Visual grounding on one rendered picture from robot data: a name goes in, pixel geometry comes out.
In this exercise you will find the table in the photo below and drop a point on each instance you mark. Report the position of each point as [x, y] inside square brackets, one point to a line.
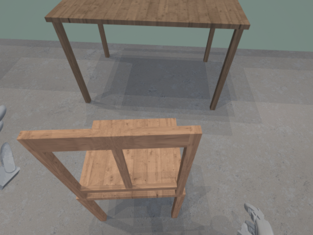
[223, 14]

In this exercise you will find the chair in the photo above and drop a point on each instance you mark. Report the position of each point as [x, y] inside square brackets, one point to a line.
[125, 159]

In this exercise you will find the robot right hand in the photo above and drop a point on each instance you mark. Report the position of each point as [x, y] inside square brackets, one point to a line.
[261, 227]

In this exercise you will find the robot left hand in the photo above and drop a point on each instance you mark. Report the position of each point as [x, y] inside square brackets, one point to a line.
[8, 170]

